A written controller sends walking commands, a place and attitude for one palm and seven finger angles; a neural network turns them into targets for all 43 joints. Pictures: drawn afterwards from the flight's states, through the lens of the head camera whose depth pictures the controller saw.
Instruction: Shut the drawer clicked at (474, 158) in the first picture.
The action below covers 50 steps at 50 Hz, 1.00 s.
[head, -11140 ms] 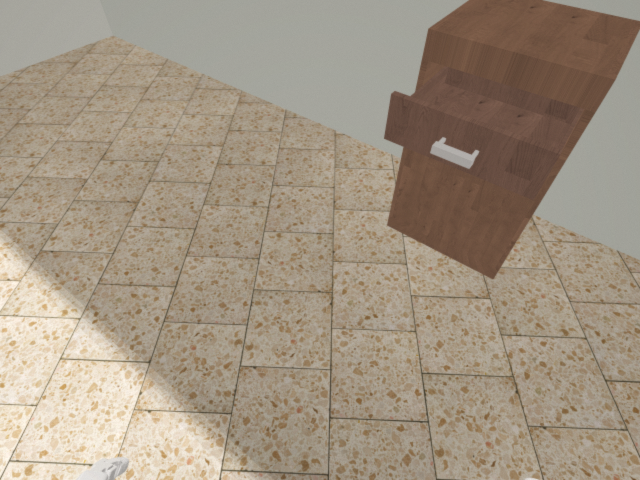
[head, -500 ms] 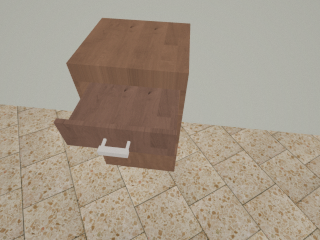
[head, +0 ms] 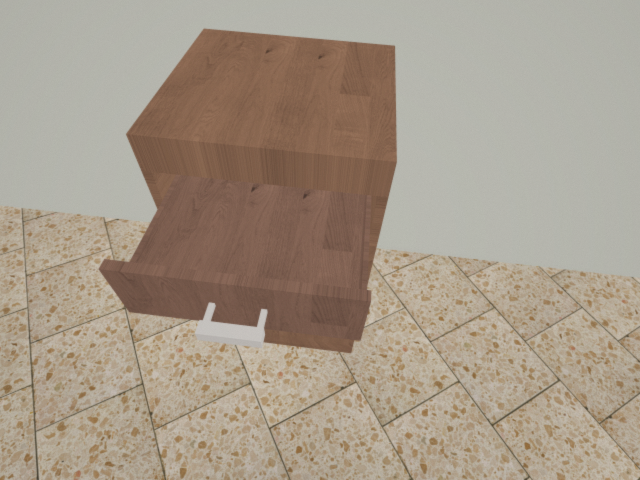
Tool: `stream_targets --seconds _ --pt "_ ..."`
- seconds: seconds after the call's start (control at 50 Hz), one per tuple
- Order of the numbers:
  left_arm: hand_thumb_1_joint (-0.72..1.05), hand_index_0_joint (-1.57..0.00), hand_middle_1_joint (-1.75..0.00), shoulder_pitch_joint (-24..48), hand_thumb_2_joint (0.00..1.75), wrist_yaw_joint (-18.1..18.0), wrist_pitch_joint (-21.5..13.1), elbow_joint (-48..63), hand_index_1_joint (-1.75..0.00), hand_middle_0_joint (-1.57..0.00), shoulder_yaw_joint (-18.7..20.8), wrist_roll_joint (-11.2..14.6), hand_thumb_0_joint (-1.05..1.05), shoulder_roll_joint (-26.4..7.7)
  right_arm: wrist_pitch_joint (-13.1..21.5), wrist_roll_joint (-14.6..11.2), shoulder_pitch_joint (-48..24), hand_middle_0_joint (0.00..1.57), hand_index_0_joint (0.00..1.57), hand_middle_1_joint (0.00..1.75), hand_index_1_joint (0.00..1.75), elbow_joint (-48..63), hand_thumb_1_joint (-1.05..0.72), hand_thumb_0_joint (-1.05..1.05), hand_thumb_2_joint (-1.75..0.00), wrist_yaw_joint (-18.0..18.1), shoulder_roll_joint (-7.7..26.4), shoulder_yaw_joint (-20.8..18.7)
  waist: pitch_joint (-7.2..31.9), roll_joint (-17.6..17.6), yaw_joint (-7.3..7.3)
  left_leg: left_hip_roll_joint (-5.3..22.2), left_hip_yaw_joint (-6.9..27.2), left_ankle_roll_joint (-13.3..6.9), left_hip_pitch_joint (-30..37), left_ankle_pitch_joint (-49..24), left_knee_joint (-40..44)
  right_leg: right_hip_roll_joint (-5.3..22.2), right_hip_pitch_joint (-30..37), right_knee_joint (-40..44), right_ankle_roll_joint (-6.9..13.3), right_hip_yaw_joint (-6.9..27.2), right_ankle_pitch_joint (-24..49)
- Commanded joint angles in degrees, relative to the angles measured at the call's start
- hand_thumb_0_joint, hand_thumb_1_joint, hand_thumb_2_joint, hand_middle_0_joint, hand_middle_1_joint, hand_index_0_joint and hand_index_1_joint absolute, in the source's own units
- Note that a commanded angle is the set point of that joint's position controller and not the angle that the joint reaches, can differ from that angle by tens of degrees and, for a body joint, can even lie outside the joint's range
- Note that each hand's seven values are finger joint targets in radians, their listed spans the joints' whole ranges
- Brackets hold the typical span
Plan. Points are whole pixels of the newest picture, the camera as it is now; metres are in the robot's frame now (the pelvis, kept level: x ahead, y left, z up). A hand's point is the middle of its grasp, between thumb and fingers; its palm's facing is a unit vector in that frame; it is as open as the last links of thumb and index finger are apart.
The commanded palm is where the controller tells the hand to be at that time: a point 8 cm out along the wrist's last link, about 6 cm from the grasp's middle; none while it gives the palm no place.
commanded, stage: come to a stop and stand still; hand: left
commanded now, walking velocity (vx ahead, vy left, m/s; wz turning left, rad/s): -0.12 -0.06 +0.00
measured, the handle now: (233, 322) +0.36 +0.17 -0.11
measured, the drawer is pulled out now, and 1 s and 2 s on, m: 0.23 0.23 0.23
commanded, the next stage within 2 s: look again from close up in 0.72 s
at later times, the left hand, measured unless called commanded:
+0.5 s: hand out of the picture -0.03 +0.15 -0.16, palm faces +0.00 -0.98 -0.19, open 7.3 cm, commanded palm none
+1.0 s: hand out of the picture -0.06 +0.14 -0.17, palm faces +0.01 -0.99 -0.15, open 7.4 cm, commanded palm none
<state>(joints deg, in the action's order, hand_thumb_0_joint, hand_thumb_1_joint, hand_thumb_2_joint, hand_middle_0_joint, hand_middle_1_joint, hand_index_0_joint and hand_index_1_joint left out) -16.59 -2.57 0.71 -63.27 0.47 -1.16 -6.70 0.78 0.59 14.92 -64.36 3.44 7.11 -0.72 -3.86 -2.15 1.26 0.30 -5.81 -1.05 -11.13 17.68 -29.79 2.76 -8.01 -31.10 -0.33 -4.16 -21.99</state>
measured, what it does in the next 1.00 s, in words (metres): stands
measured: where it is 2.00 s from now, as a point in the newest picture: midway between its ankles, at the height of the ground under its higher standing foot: outside the picture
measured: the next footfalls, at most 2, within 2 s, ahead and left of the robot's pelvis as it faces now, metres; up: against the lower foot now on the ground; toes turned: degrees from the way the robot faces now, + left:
none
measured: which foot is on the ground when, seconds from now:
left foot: down 0.00-1.00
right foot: down 0.00-1.00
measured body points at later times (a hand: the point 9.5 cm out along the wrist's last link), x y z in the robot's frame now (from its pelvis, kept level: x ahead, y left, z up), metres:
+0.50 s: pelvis -0.03 -0.02 +0.01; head -0.02 -0.02 +0.46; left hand -0.03 +0.20 -0.15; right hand -0.02 -0.24 -0.15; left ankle -0.02 +0.11 -0.73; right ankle -0.06 -0.11 -0.73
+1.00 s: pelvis -0.03 -0.01 +0.00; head -0.02 -0.01 +0.45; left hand -0.06 +0.19 -0.16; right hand -0.05 -0.22 -0.16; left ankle -0.02 +0.11 -0.73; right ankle -0.06 -0.11 -0.73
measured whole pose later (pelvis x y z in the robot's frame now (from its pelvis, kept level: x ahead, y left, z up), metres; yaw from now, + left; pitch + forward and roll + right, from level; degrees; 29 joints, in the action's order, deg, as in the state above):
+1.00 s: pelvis -0.03 -0.01 +0.00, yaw +0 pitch -1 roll -1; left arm -20.0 -2.4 -1.7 -63.4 -1.2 -1.2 -5.4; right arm 0.4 0.9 18.0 -62.1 1.4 7.4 0.0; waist -2.1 1.3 -1.1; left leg 2.4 -2.7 0.2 -14.9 16.3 -31.9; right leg -0.4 -10.4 -29.1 1.7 -5.2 -18.1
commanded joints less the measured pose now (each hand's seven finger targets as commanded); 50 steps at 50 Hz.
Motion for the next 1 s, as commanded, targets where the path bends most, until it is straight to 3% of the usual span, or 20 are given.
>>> stream_targets --seconds 0.0,0.06,0.14,0.24,0.34,0.5,0.74,0.78,0.8,0.82,0.84,0.86,0.9,0.94,0.96,0.98 --pt "0.90 -0.20 -0.30 -5.90 0.90 -0.31 -1.01 1.72 -0.30 -0.20 1.13 0.56 0.00 -5.50 0.77 -0.37 4.54 0.20 0.20 0.30 0.30 2.44 -0.90 0.00 -0.90 -0.08 5.84 -0.87 4.11 3.35 -0.80 8.55 6.51 -2.29 8.40 -43.36 3.91 3.78 -2.76 3.90 1.27 3.65 26.68" --pt "0.90 -0.20 -0.30 -5.15 0.90 -0.25 -0.89 2.86 -0.30 -0.20 1.37 0.48 0.00 -6.11 0.52 -0.26 3.55 0.20 0.20 0.30 0.30 3.47 -0.90 0.00 -0.90 -0.12 6.52 -1.29 6.14 4.33 -0.97 8.96 6.00 -2.33 9.36 -42.39 4.07 3.52 -2.64 3.25 1.20 3.75 26.66" --pt "0.90 -0.20 -0.30 -4.55 0.90 0.02 -0.88 3.52 -0.30 -0.20 1.25 0.26 0.00 -6.44 0.27 -0.17 1.68 0.20 0.20 0.30 0.30 4.48 -0.90 0.00 -0.90 -0.52 6.36 -1.28 6.47 2.82 -0.93 8.18 5.39 -1.74 7.38 -31.78 5.10 3.64 -1.96 4.96 1.54 4.87 25.66" --pt "0.90 -0.20 -0.30 -3.57 0.90 0.37 -1.19 2.98 -0.30 -0.20 0.50 0.18 0.00 -6.65 0.06 -0.14 0.01 0.20 0.20 0.30 0.30 3.84 -0.90 0.00 -0.90 -1.33 5.66 -0.59 2.11 0.81 -0.75 6.99 5.57 -0.70 3.96 -14.95 9.12 4.01 -3.34 9.85 1.82 6.22 17.69" --pt "0.90 -0.20 -0.30 -3.29 0.90 0.55 -1.62 2.15 -0.30 -0.20 0.00 0.23 0.00 -7.04 0.00 -0.04 0.71 0.20 0.20 0.30 0.30 2.51 -0.90 0.00 -0.90 -1.82 5.65 -0.03 -1.57 0.82 -0.81 6.24 5.57 -0.08 2.58 -8.75 11.66 3.98 -5.02 13.34 2.04 6.87 10.95" --pt "0.90 -0.20 -0.30 -5.15 0.90 0.58 -2.12 0.89 -0.30 -0.20 -0.40 0.54 0.00 -6.59 0.03 0.04 3.12 0.20 0.20 0.30 0.30 0.85 -0.90 0.00 -0.90 -1.95 5.33 0.54 -2.46 1.58 -0.85 5.69 5.45 0.31 2.69 -7.33 12.10 3.89 -6.27 15.29 2.55 7.17 6.90" --pt "0.90 -0.20 -0.30 -9.07 0.90 0.23 -2.58 -0.88 -0.30 -0.20 -0.63 0.58 0.00 -4.00 0.28 -0.13 6.86 0.20 0.20 0.30 0.30 -1.21 -0.90 0.00 -0.90 -1.58 2.84 0.66 -2.22 1.27 -0.72 5.64 4.99 0.33 2.16 -8.65 11.12 3.44 -5.76 14.87 2.93 6.50 8.51" --pt "0.90 -0.20 -0.30 -9.75 0.90 0.15 -2.74 -1.17 -0.30 -0.20 -0.68 0.58 0.00 -3.69 0.45 -0.12 7.25 0.20 0.20 0.30 0.30 -1.32 -0.90 0.00 -0.90 -1.53 2.63 0.71 -1.11 1.60 -0.78 5.65 4.98 0.34 2.50 -10.09 10.56 3.54 -5.23 14.23 2.94 6.41 10.53" --pt "0.90 -0.20 -0.30 -10.36 0.90 -1.67 -4.26 -1.79 -0.30 -0.20 -0.58 -0.47 0.00 -6.36 1.36 -0.34 -0.88 0.20 0.20 0.30 0.30 2.89 -0.90 0.00 -0.90 -2.31 5.48 0.47 -2.82 1.95 1.09 6.01 3.17 2.18 -5.45 -10.25 -3.79 7.84 -5.23 13.28 0.29 10.85 38.49" --pt "0.90 -0.20 -0.30 -8.05 0.90 -1.28 -4.34 1.08 -0.30 -0.20 0.06 0.00 0.00 -8.84 0.08 -0.11 3.95 0.20 0.20 0.30 0.30 4.66 -0.90 0.00 -0.90 -2.50 2.30 0.14 1.56 0.82 -3.12 3.71 4.61 1.22 -4.37 0.66 -4.53 10.46 -4.72 14.09 2.88 11.77 26.51" --pt "0.90 -0.20 -0.30 -5.95 0.90 -0.98 -4.82 2.25 -0.30 -0.20 0.37 -0.13 0.00 -9.72 -0.41 0.19 5.10 0.20 0.20 0.30 0.30 4.44 -0.90 0.00 -0.90 -2.89 2.21 0.38 3.66 -0.69 -3.21 3.42 3.45 1.51 -3.24 0.25 -5.20 10.44 -4.84 14.33 4.88 11.69 22.38" --pt "0.90 -0.20 -0.30 -4.74 0.90 -0.84 -4.79 3.08 -0.30 -0.20 0.39 0.01 0.00 -8.43 -0.29 0.22 7.10 0.20 0.20 0.30 0.30 4.88 -0.90 0.00 -0.90 -2.84 2.41 0.31 5.17 -2.01 -4.01 3.04 3.65 1.17 -2.28 -0.92 -4.72 9.10 -5.02 13.38 5.91 10.34 16.43" --pt "0.90 -0.20 -0.30 -4.35 0.90 -0.73 -4.54 3.40 -0.30 -0.20 0.27 0.24 0.00 -6.29 0.46 0.23 8.18 0.20 0.20 0.30 0.30 4.57 -0.90 0.00 -0.90 -2.62 2.82 0.49 3.75 -0.49 -4.14 3.61 4.60 0.61 -0.24 -5.94 -0.57 6.64 -6.91 10.54 5.90 8.47 16.12" --pt "0.90 -0.20 -0.30 -4.67 0.90 -0.44 -3.57 3.46 -0.30 -0.20 -0.03 0.37 0.00 -5.49 0.91 0.19 7.11 0.20 0.20 0.30 0.30 4.22 -0.90 0.00 -0.90 -2.34 3.49 0.69 -0.08 5.78 -2.70 4.86 6.22 -0.09 -2.37 -10.43 2.63 3.66 -6.92 7.70 4.28 5.97 13.48" --pt "0.90 -0.20 -0.30 -5.45 0.90 -0.32 -3.21 3.37 -0.30 -0.20 -0.06 0.43 0.00 -5.47 0.84 0.21 6.41 0.20 0.20 0.30 0.30 4.52 -0.90 0.00 -0.90 -2.19 4.23 0.77 -0.60 6.12 -2.09 5.19 7.10 -0.51 -3.63 -10.98 3.12 2.85 -5.84 7.17 3.80 5.81 12.41" --pt "0.90 -0.20 -0.30 -5.62 0.90 -0.26 -2.98 3.32 -0.30 -0.20 -0.06 0.47 0.00 -5.57 0.81 0.18 6.07 0.20 0.20 0.30 0.30 4.82 -0.90 0.00 -0.90 -2.08 4.78 0.76 -0.67 4.13 -1.82 5.38 7.35 -0.75 -4.24 -11.07 3.53 2.64 -4.93 7.00 3.57 5.52 12.19"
